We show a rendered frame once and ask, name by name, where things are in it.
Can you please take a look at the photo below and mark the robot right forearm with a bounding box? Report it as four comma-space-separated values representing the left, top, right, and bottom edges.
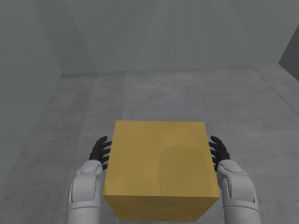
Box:
217, 160, 262, 224

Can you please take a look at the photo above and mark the robot left forearm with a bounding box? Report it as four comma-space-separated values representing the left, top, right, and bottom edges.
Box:
65, 160, 104, 224

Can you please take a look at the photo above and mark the carton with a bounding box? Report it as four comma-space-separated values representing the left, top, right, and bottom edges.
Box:
102, 120, 221, 222

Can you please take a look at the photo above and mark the robot right hand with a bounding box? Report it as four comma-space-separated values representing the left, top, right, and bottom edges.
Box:
208, 135, 230, 173

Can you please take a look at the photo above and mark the robot left hand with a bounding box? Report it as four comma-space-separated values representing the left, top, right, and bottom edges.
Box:
89, 136, 112, 171

